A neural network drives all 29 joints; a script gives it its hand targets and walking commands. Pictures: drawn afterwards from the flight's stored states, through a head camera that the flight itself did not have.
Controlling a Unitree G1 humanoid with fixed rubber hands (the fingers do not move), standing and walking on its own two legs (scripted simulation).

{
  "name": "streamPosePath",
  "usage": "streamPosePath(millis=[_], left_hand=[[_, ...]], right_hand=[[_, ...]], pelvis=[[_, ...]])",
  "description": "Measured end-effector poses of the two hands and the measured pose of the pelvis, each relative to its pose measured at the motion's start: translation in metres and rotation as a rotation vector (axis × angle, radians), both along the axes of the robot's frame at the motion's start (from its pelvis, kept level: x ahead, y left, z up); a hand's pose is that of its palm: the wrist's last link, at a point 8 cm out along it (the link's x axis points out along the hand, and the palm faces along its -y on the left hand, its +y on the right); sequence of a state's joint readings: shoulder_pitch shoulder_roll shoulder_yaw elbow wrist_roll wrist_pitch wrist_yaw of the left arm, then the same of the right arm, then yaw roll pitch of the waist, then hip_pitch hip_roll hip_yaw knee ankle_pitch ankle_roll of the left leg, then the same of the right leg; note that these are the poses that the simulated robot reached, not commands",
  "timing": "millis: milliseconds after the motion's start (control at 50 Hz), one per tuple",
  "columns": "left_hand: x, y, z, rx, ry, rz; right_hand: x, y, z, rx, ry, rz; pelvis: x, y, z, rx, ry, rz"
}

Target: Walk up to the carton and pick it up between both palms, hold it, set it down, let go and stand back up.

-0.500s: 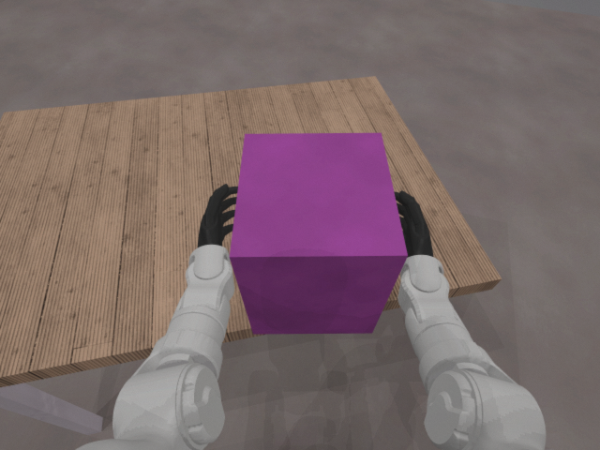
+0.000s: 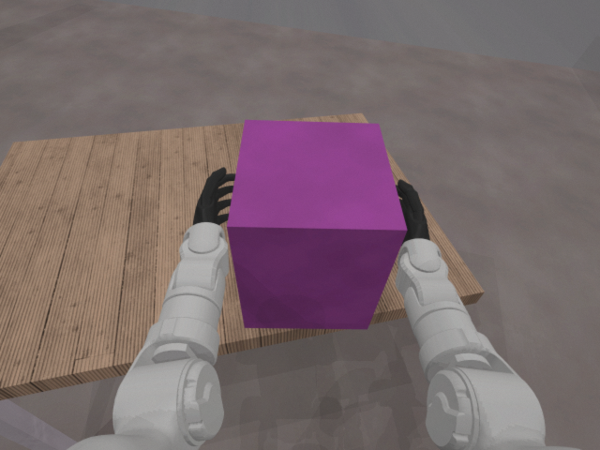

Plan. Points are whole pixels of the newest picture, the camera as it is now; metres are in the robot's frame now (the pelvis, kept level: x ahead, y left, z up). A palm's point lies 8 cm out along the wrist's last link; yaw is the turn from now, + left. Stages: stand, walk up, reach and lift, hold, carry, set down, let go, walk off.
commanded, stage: reach and lift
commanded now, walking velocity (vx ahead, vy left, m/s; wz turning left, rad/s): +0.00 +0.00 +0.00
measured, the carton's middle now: (309, 229) +0.42 +0.01 +0.06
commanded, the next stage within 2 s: hold in 1.84 s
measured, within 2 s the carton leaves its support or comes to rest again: neither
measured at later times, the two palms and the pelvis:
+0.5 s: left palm (202, 209) +0.38 +0.15 +0.14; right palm (422, 226) +0.37 -0.14 +0.14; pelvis +0.00 +0.00 +0.00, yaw +1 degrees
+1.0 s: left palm (200, 196) +0.37 +0.15 +0.18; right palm (434, 220) +0.36 -0.14 +0.16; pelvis -0.01 +0.00 +0.00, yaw +1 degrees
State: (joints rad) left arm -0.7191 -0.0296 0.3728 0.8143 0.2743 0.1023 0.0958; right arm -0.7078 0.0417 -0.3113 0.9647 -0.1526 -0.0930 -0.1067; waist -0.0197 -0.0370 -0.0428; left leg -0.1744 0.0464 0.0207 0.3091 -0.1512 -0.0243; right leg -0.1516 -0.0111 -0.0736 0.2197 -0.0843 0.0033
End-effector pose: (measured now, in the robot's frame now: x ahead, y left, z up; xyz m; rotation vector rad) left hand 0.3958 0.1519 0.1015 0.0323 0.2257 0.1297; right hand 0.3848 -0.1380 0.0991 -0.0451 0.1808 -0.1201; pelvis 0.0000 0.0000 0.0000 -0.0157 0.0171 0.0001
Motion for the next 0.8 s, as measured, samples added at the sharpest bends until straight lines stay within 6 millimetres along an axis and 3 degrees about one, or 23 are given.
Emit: streamPosePath(millis=[800], left_hand=[[-0.028,-0.002,0.064,0.037,-0.045,-0.013]], right_hand=[[-0.028,-0.002,0.057,0.032,-0.055,-0.01]], pelvis=[[-0.006,0.002,-0.001,-0.002,-0.131,0.026]])
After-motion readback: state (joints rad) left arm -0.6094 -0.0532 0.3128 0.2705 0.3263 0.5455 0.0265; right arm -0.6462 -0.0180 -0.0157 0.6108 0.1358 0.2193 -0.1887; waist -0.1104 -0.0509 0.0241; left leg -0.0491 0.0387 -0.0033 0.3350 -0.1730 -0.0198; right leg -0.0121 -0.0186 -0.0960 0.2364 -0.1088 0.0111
